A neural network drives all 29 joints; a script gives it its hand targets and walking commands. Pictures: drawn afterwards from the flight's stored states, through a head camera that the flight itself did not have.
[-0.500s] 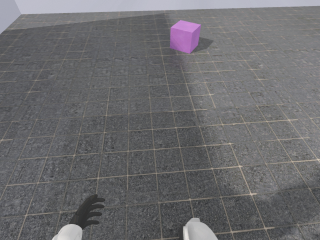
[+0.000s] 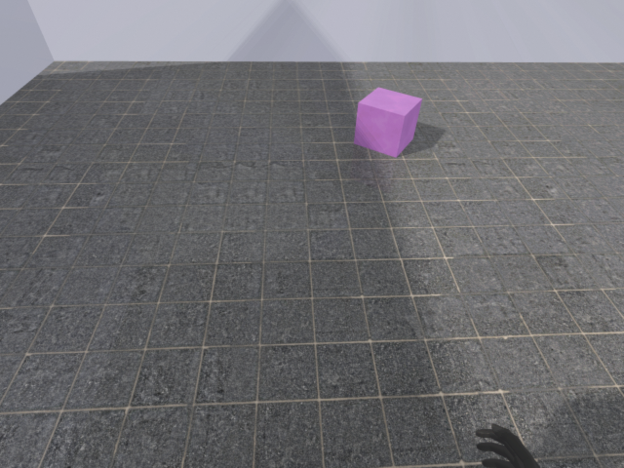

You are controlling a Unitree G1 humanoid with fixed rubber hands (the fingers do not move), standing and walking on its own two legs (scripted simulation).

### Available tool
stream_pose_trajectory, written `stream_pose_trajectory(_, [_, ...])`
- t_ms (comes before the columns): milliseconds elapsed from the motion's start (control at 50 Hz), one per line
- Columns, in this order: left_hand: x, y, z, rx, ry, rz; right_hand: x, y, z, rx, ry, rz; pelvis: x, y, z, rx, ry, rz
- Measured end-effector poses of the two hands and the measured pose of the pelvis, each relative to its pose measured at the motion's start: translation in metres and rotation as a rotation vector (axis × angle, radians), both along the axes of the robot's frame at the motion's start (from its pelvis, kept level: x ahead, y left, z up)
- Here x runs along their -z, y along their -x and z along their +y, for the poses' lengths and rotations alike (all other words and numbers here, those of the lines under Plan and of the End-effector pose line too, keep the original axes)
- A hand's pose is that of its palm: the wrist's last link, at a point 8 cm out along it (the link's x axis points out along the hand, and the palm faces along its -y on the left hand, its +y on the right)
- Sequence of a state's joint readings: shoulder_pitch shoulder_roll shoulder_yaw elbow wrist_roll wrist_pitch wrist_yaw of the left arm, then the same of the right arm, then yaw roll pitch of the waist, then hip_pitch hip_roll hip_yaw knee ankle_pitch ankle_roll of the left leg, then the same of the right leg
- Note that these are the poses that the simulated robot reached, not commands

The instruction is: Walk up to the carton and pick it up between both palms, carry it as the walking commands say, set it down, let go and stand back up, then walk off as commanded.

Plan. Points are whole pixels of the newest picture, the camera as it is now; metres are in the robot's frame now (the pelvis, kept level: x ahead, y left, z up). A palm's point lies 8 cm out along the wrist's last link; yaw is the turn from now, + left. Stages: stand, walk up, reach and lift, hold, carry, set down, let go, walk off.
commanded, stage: walk up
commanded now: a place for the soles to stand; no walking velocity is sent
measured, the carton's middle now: (387, 121) +2.19 -0.29 -0.60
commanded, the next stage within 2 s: none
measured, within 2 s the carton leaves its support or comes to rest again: neither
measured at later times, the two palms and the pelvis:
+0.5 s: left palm (258, 265) +0.50 +0.16 -0.07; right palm (538, 415) +0.28 -0.31 -0.11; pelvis +0.32 -0.05 +0.01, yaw -5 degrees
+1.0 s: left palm (256, 199) +0.73 +0.21 -0.09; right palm (477, 230) +0.66 -0.29 -0.08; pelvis +0.62 -0.04 +0.02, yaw -5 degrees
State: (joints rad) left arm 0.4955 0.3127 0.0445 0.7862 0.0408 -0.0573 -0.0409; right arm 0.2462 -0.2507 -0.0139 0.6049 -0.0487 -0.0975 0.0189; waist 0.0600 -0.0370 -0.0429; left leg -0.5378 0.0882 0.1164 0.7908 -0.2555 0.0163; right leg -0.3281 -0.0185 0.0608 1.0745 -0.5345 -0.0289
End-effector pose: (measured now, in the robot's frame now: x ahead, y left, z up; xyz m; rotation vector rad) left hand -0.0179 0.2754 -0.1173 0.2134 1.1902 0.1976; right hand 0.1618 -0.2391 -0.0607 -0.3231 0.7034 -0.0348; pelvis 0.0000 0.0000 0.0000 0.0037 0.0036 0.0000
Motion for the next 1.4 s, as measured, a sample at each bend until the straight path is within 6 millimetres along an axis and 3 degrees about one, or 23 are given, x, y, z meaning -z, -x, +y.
stream_pose_trajectory(40, [0.0,-0.051,0.002,0.057,0.005,-0.032,0.007,0.003,-0.001,0.073,-0.006,0.049,-0.002,-0.024,0.003,0.025,-0.017,-0.003])
stream_pose_trajectory(120, [-0.025,-0.179,-0.009,0.188,0.023,-0.181,0.014,0.027,-0.007,0.212,-0.017,0.181,-0.016,-0.071,0.006,0.08,-0.04,-0.012])
stream_pose_trajectory(240, [-0.066,-0.353,-0.057,0.336,0.073,-0.371,0.021,0.059,-0.018,0.369,-0.047,0.425,-0.031,-0.147,-0.003,0.113,-0.046,-0.03])
stream_pose_trajectory(320, [-0.077,-0.448,-0.098,0.412,0.084,-0.439,0.029,0.054,-0.028,0.427,-0.073,0.564,-0.026,-0.207,-0.019,0.115,-0.038,-0.034])
stream_pose_trajectory(380, [-0.068,-0.508,-0.123,0.442,0.063,-0.475,0.047,0.032,-0.041,0.437,-0.084,0.651,-0.009,-0.254,-0.036,0.107,-0.027,-0.034])
stream_pose_trajectory(420, [-0.058,-0.527,-0.13,0.417,0.045,-0.458,0.057,0.001,-0.051,0.424,-0.098,0.661,-0.002,-0.276,-0.045,0.106,-0.008,-0.04])
stream_pose_trajectory(460, [-0.052,-0.528,-0.125,0.362,0.024,-0.405,0.058,-0.051,-0.06,0.377,-0.099,0.606,-0.004,-0.298,-0.048,0.094,-0.001,-0.05])
stream_pose_trajectory(560, [-0.052,-0.503,-0.093,0.213,-0.023,-0.25,0.032,-0.222,-0.071,0.207,-0.083,0.35,-0.025,-0.353,-0.052,0.053,0.007,-0.046])
stream_pose_trajectory(660, [-0.051,-0.487,-0.061,0.072,-0.038,-0.134,-0.003,-0.371,-0.058,0.061,-0.07,0.16,-0.037,-0.415,-0.05,0.024,0.017,-0.033])
stream_pose_trajectory(720, [-0.042,-0.492,-0.048,0.015,-0.029,-0.077,-0.014,-0.44,-0.047,0.02,-0.058,0.099,-0.035,-0.456,-0.045,0.012,0.022,-0.034])
stream_pose_trajectory(780, [-0.024,-0.51,-0.036,-0.006,-0.019,-0.017,-0.012,-0.494,-0.036,0.011,-0.035,0.065,-0.024,-0.501,-0.035,0.011,0.021,-0.033])
stream_pose_trajectory(820, [-0.006,-0.531,-0.031,0.014,-0.007,0.021,-0.001,-0.519,-0.035,0.036,-0.007,0.046,-0.008,-0.527,-0.027,0.025,0.018,-0.024])
stream_pose_trajectory(880, [0.001,-0.586,-0.034,0.068,0.012,0.011,0.01,-0.524,-0.038,0.117,-0.007,0.104,-0.005,-0.557,-0.028,0.041,-0.015,-0.024])
stream_pose_trajectory(960, [-0.018,-0.691,-0.052,0.186,0.025,-0.107,0.016,-0.507,-0.048,0.221,-0.02,0.206,-0.016,-0.596,-0.034,0.079,-0.038,-0.021])
stream_pose_trajectory(1040, [-0.044,-0.793,-0.084,0.282,0.043,-0.239,0.024,-0.49,-0.064,0.306,-0.045,0.324,-0.025,-0.638,-0.047,0.099,-0.047,-0.024])
stream_pose_trajectory(1100, [-0.059,-0.856,-0.11,0.326,0.038,-0.313,0.035,-0.489,-0.079,0.345,-0.071,0.407,-0.024,-0.674,-0.061,0.1,-0.047,-0.03])
stream_pose_trajectory(1160, [-0.06,-0.905,-0.132,0.344,0.009,-0.37,0.054,-0.505,-0.099,0.346,-0.09,0.468,-0.012,-0.714,-0.083,0.095,-0.041,-0.04])
stream_pose_trajectory(1200, [-0.055,-0.922,-0.139,0.313,-0.01,-0.376,0.063,-0.528,-0.11,0.33,-0.098,0.489,-0.005,-0.735,-0.093,0.082,-0.021,-0.045])
stream_pose_trajectory(1240, [-0.053,-0.925,-0.14,0.261,-0.025,-0.342,0.062,-0.566,-0.118,0.292,-0.095,0.474,-0.007,-0.753,-0.098,0.062,-0.009,-0.049])
stream_pose_trajectory(1320, [-0.052,-0.908,-0.135,0.157,-0.043,-0.223,0.04,-0.671,-0.121,0.17,-0.089,0.356,-0.024,-0.791,-0.106,0.022,0.002,-0.04])
stream_pose_trajectory(1400, [-0.051,-0.886,-0.129,0.048,-0.038,-0.101,0.01,-0.781,-0.111,0.049,-0.091,0.217,-0.037,-0.831,-0.111,0.002,0.003,-0.029])
